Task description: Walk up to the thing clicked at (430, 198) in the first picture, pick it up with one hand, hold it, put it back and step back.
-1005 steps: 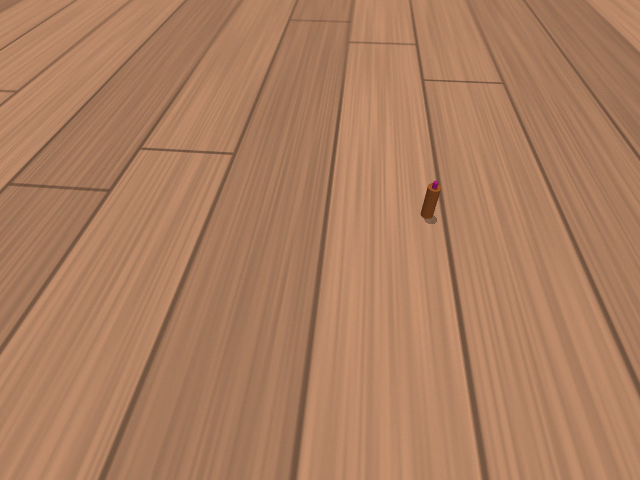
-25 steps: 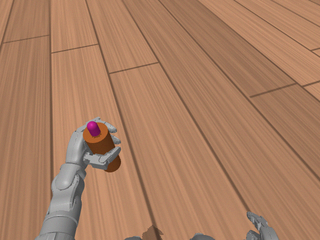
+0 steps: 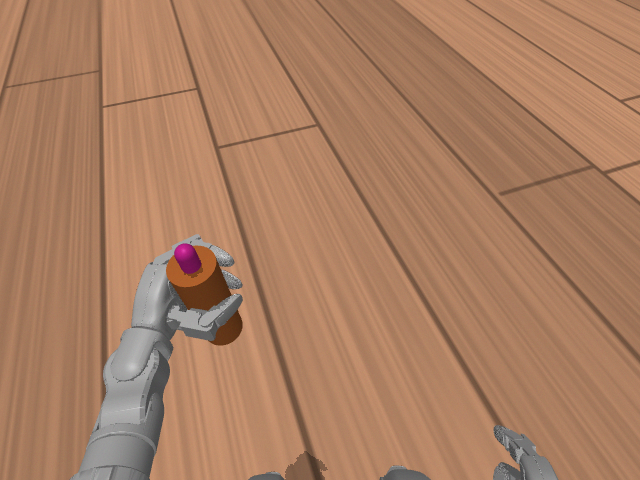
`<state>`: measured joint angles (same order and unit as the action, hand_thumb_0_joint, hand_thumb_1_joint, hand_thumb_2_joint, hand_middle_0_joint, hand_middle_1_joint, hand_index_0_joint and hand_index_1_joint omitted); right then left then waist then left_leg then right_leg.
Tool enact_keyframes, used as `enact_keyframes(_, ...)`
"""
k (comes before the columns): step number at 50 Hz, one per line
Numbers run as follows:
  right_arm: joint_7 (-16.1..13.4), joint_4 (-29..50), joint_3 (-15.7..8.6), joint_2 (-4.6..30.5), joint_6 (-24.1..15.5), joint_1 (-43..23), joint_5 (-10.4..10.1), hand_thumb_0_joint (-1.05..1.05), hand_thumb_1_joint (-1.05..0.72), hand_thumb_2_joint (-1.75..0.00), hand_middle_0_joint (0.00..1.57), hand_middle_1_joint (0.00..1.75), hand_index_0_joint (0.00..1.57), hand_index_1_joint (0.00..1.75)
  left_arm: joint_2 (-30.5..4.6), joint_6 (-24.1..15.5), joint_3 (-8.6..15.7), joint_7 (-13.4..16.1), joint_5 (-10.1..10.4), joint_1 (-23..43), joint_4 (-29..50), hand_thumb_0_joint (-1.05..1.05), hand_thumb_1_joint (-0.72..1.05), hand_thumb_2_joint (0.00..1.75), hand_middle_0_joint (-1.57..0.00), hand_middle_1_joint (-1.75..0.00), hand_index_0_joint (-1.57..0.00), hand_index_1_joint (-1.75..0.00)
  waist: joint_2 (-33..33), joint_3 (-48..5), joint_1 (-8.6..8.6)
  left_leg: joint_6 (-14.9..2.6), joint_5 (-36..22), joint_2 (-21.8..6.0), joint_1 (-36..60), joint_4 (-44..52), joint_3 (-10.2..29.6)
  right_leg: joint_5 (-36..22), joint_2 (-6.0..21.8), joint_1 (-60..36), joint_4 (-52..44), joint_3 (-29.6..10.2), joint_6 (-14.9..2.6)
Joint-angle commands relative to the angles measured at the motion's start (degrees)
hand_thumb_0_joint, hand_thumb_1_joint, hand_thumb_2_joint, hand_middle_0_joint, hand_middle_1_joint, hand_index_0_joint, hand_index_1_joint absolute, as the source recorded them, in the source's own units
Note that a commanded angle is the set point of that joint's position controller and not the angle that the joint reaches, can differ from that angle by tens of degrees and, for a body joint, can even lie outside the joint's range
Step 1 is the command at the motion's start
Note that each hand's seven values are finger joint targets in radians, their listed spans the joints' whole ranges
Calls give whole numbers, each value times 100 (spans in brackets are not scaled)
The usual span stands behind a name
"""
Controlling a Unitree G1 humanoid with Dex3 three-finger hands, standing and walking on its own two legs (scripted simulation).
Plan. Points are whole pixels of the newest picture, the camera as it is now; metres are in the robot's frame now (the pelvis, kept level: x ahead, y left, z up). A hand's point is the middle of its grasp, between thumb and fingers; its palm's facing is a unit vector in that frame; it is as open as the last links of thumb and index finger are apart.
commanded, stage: hold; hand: left
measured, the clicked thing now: (206, 294) +0.33 +0.17 +0.05
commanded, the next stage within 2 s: crouch in 0.04 s
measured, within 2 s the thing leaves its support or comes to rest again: neither
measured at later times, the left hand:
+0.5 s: hand (219, 316) +0.32 +0.16 -0.01, palm faces -0.06 -1.00 +0.03, open 7.6 cm
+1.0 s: hand (244, 370) +0.33 +0.17 -0.25, palm faces -0.07 -1.00 -0.02, open 7.6 cm
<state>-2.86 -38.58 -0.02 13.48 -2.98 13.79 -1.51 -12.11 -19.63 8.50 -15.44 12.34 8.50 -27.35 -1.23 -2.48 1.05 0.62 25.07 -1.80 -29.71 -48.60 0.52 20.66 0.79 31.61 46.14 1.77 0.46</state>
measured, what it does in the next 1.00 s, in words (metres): lowers itself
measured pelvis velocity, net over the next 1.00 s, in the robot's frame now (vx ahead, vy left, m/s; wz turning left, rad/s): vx -0.06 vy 0.01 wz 0.01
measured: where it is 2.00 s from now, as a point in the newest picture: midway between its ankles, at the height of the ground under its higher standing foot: outside the picture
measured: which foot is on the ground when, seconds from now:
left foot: down 0.00-1.00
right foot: down 0.00-1.00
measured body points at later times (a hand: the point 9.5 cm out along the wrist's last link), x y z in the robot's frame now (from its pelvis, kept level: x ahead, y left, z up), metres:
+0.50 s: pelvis -0.01 +0.00 -0.02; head +0.06 +0.01 +0.42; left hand +0.32 +0.22 -0.01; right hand +0.12 -0.26 -0.13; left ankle +0.00 +0.12 -0.70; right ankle +0.03 -0.13 -0.70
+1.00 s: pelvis -0.06 +0.01 -0.22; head +0.11 +0.03 +0.19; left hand +0.33 +0.22 -0.25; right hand +0.08 -0.25 -0.35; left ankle -0.01 +0.12 -0.70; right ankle +0.03 -0.13 -0.70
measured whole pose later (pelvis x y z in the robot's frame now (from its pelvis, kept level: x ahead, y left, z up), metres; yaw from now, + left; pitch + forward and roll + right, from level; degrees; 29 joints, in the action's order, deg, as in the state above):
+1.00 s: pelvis -0.06 +0.01 -0.22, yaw +0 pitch +32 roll -2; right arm 3.4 -39.4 0.3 14.6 -5.2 7.6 2.9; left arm -14.5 -43.1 14.2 -16.3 8.6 26.4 -52.4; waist 0.0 -11.1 4.2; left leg 0.3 40.5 0.3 -97.0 -105.6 2.6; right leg 35.3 3.1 98.5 102.0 1.7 0.6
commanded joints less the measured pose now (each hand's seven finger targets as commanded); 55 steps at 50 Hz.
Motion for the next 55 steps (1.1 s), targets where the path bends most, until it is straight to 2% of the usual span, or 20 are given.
enact_keyframes(1,-38,721,-304,772,-284,-182,6,0,-91,-90,20,30,20,30,-889,-420,378,37,123,1597,1301,0,39,114,-126,-133,-127,-132,22,-1442,-2,-80,-1264,122,376,753,3,-1171,-119,-868,-546,55,-140)
enact_keyframes(3,-45,745,-314,775,-275,-166,-2,0,-91,-90,20,30,20,30,-934,-430,366,34,124,1677,1532,0,37,114,-126,-133,-127,-132,-111,-1756,-53,-57,-1492,127,571,738,-12,-1356,-112,-998,-526,40,-150)
enact_keyframes(4,-64,724,-299,781,-265,-170,-1,0,-90,-90,20,30,20,30,-767,-356,301,17,114,1402,892,0,38,114,-127,-133,-128,-133,194,-1328,89,-85,-1411,119,394,719,-6,-1320,-123,-856,-565,44,-124)
enact_keyframes(6,-53,745,-301,772,-293,-204,-4,0,-90,-90,20,30,20,30,-843,-409,251,-5,150,1950,1538,0,38,115,-126,-134,-128,-133,-27,-1572,41,-80,-1347,127,498,743,-20,-1290,-99,-903,-582,14,-135)
enact_keyframes(8,-55,733,-297,767,-273,-157,-2,0,-88,-90,20,30,20,30,-626,-325,192,-27,155,1366,928,0,39,117,-124,-128,-124,-128,295,-1343,69,-112,-1239,142,324,705,-38,-1235,-94,-920,-652,15,-108)
enact_keyframes(10,-38,750,-303,749,-300,-215,15,0,-89,-90,20,30,20,30,-867,-404,316,-15,140,1741,1503,0,39,117,-128,-132,-129,-131,-12,-1582,-42,-101,-1306,142,412,688,-53,-1269,-91,-899,-601,12,-126)
enact_keyframes(11,-49,690,-301,774,-291,-147,13,0,-90,-90,20,30,20,30,-663,-317,238,-5,95,1319,605,0,38,116,-127,-131,-128,-130,308,-1229,120,-120,-1275,145,248,642,-61,-1285,-94,-768,-601,13,-105)
enact_keyframes(14,-2,685,-311,744,-282,-134,33,0,-89,-90,20,30,20,30,-707,-459,275,-1,98,1603,967,0,38,117,-128,-133,-129,-132,128,-1441,58,-114,-1299,137,201,541,-62,-1303,-80,-659,-462,1,-128)
enact_keyframes(15,2,676,-316,773,-289,-147,39,0,-89,-90,20,30,20,30,-561,-463,252,-15,100,1395,438,0,37,116,-127,-132,-129,-131,353,-1046,133,-125,-1129,117,-6,521,-27,-1114,-107,-435,-431,40,-124)
enact_keyframes(16,20,676,-333,788,-299,-128,55,0,-89,-90,20,30,20,30,-816,-588,436,-15,133,1722,913,0,39,117,-127,-132,-129,-131,125,-1326,41,-119,-1030,131,-58,463,-20,-1011,-91,-455,-364,23,-133)
enact_keyframes(18,63,654,-335,772,-332,-140,71,0,-89,-90,20,30,20,30,-598,-716,335,-32,105,1580,425,0,36,117,-127,-133,-129,-132,345,-1124,94,-144,-787,142,-375,307,-34,-820,-86,-221,-235,2,-130)
enact_keyframes(24,174,592,-402,816,-421,-33,178,0,-89,-90,20,30,20,30,-604,-1369,335,-115,7,1838,-20,0,36,117,-126,-134,-129,-132,140,-1761,191,-122,-793,195,-993,-502,-16,-874,-68,466,584,-66,-160)
enact_keyframes(26,219,561,-396,819,-450,21,214,0,-90,-90,20,30,20,30,-785,-1594,588,-116,11,1951,-280,0,37,118,-126,-134,-129,-132,162,-2043,180,-136,-879,225,-1450,-916,6,-963,-48,741,949,-84,-160)
enact_keyframes(28,266,563,-396,855,-483,16,248,0,-90,-90,20,30,20,30,-636,-1856,436,-160,41,2237,-422,0,33,115,-127,-135,-130,-132,131,-2218,266,-140,-793,230,-1806,-1328,28,-845,-57,1216,1371,-81,-169)
enact_keyframes(33,379,549,-373,981,-543,58,323,0,-91,-90,20,30,20,30,-735,-2344,561,-264,-53,2290,-974,0,31,118,-128,-135,-129,-134,-106,-3008,196,-129,-983,263,-2761,-2405,144,-775,-18,2442,2540,-33,-222)
enact_keyframes(35,411,559,-390,1047,-544,24,327,0,-90,-90,20,30,20,30,-624,-2452,413,-297,-59,2519,-1133,0,32,120,-129,-136,-130,-135,-200,-3056,302,-95,-594,275,-3196,-2664,211,-386,-43,2998,2921,11,-251)
enact_keyframes(42,540,516,-410,1174,-439,-18,391,0,-90,-90,20,30,20,30,-989,-2706,774,-74,-205,2787,-1212,0,41,124,-134,-142,-135,-140,-216,-3885,214,-93,-327,316,-4218,-3632,254,-87,1,3918,3976,-2,-289)
enact_keyframes(49,597,338,-396,1236,-414,-30,451,0,-91,-90,20,30,20,30,-1043,-2811,705,-77,-296,3643,-1544,0,48,126,-136,-142,-137,-141,-176,-4025,547,-125,340,334,-5242,-4513,241,399,7,5017,4821,63,-284)
enact_keyframes(54,667,238,-334,1267,-416,-7,558,0,-90,-90,20,30,20,30,-1067,-2912,750,-69,-374,3915,-1915,0,50,126,-136,-142,-137,-141,-348,-4288,514,-105,431,381,-5701,-5158,125,494,45,5525,5443,133,-281)
enact_keyframes(55,683,238,-312,1277,-398,-25,565,0,-90,-90,20,30,20,30,-1268,-2948,929,-58,-387,3981,-1841,0,48,126,-136,-142,-137,-141,-345,-4431,438,-108,415,396,-5807,-5265,104,474,48,5516,5562,135,-285)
